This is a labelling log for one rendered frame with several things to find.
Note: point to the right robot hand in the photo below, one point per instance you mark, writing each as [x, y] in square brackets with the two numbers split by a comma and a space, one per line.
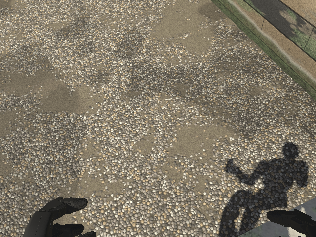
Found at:
[297, 220]

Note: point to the left robot hand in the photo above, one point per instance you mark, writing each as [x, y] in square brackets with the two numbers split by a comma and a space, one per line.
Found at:
[41, 222]

